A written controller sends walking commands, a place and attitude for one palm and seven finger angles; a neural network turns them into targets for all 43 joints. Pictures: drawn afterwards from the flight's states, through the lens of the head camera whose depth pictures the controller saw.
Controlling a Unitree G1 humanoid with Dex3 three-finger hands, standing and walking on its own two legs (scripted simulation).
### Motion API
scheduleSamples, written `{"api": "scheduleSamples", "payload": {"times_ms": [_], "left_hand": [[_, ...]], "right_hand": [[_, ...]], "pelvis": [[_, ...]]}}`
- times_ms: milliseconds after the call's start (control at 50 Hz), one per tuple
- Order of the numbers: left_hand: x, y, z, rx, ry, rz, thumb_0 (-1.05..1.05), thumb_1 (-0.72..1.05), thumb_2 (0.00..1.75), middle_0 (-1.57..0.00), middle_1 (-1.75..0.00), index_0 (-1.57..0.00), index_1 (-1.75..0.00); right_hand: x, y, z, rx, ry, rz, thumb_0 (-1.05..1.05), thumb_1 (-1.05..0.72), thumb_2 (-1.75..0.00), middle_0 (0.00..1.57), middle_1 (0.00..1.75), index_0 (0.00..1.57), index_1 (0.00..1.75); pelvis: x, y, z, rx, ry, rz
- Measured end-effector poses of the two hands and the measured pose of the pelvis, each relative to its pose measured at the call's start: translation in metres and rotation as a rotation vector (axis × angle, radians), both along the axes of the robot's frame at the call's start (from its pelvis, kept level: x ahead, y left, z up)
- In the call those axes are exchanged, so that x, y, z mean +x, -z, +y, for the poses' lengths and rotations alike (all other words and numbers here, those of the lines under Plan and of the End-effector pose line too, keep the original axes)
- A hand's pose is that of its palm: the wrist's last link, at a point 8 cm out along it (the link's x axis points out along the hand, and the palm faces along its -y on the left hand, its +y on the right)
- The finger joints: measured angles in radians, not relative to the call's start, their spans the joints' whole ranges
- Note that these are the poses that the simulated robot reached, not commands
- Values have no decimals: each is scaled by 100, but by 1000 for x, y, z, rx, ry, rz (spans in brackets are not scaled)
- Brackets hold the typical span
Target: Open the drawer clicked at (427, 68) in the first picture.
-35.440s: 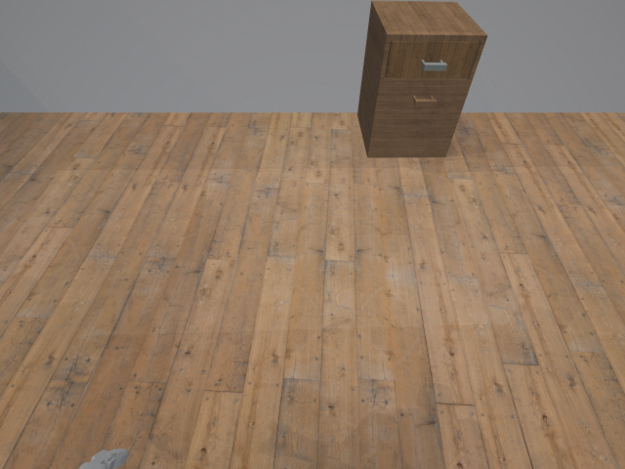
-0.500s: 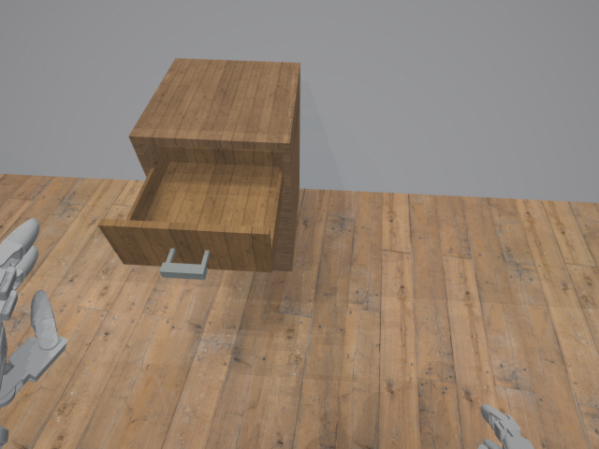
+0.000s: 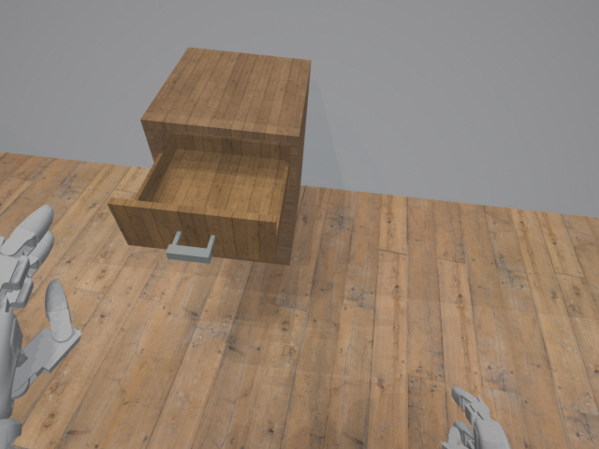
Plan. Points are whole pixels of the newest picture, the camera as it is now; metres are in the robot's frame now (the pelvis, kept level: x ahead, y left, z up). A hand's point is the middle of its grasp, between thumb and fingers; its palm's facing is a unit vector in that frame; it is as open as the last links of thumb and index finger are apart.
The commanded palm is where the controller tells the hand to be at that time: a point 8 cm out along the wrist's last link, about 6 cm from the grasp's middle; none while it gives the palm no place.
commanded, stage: let the arm hang, fingers relaxed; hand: left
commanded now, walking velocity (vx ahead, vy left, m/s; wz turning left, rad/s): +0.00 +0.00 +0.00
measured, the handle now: (192, 245) +0.57 +0.27 -0.24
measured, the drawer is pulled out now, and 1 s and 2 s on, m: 0.29 0.29 0.29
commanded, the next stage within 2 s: look to check the result in 1.16 s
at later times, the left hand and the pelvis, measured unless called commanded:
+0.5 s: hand out of the picture +0.00 +0.19 -0.17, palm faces +0.07 -0.98 -0.20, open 6.9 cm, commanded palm none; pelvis -0.01 +0.00 +0.00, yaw +2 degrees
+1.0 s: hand out of the picture -0.02 +0.15 -0.17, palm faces +0.04 -0.99 -0.16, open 7.3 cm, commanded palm none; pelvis -0.01 +0.00 +0.01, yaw +0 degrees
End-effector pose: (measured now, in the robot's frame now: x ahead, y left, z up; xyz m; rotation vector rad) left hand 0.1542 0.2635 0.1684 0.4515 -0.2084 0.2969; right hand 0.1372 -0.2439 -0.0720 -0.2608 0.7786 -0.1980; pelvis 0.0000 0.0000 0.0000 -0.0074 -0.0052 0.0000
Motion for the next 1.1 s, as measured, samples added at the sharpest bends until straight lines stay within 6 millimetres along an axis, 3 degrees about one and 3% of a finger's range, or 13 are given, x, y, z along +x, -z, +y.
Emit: {"api": "scheduleSamples", "payload": {"times_ms": [60, 100, 160, 200, 280, 340, 420, 520, 640, 740, 880, 1100], "left_hand": [[6, -18, 6, 82, 23, -44, 2, 89, 90, -22, -30, -21, -30], [19, -1, 14, 117, 21, 21, 1, 89, 90, -21, -30, -21, -30], [40, 80, 28, -17, -64, 346, 0, 90, 90, -21, -30, -20, -30], [35, 146, 25, -138, -108, 605, 0, 90, 90, -20, -30, -20, -30], [-16, 248, -12, -319, -102, 1032, 1, 91, 90, -20, -30, -20, -30], [-70, 294, -45, -439, -87, 1268, 1, 91, 90, -20, -30, -20, -30], [-114, 306, -36, -500, -200, 1347, -4, 101, 90, -21, -30, -21, -30], [-167, 305, -23, -475, -276, 1507, -3, 98, 90, -21, -30, -21, -30], [-206, 298, -19, -459, -334, 1618, -1, 94, 90, -20, -30, -20, -30], [-211, 298, -27, -465, -330, 1635, 0, 92, 90, -20, -30, -20, -30], [-197, 303, -46, -490, -281, 1605, 0, 91, 90, -20, -30, -20, -30], [-180, 310, -64, -516, -235, 1581, 1, 92, 90, -20, -30, -20, -30]], "right_hand": [[5, -3, 4, 9, 10, -14, 1, -91, -90, 20, 30, 20, 30], [9, 7, 6, 43, -22, -15, 1, -91, -90, 20, 30, 20, 30], [12, 32, 11, 97, -43, 54, 1, -91, -90, 20, 30, 20, 30], [7, 44, 16, 130, -36, 103, 1, -91, -90, 20, 30, 20, 30], [-18, 51, 24, 147, -20, 203, 1, -91, -90, 20, 30, 20, 30], [-46, 52, 25, 129, -6, 304, 1, -91, -90, 20, 30, 20, 30], [-83, 53, 20, 94, 10, 453, 0, -92, -90, 20, 30, 20, 30], [-116, 58, 11, 82, 48, 558, 0, -93, -90, 20, 30, 20, 30], [-141, 66, 19, 119, 75, 612, 1, -92, -90, 20, 30, 20, 30], [-153, 72, 34, 165, 77, 636, 1, -92, -90, 20, 30, 20, 30], [-166, 75, 51, 215, 88, 658, 0, -91, -90, 20, 30, 20, 30], [-181, 73, 54, 222, 134, 685, 0, -91, -90, 20, 30, 20, 30]], "pelvis": [[3, -1, 2, 16, 4, 4], [6, 0, 5, 13, -14, 23], [6, 5, 9, 18, -23, 35], [6, 5, 10, 13, -23, 28], [4, 5, 7, 18, -23, -1], [1, 3, 4, 15, -22, -18], [-4, -2, 1, 2, -34, -18], [-7, -5, 3, -4, -33, -15], [-7, -7, 5, -1, -24, -26], [-8, -7, 6, 3, -18, -35], [-10, -7, 4, 7, -12, -37], [-5, -7, 1, 8, -6, -33]]}}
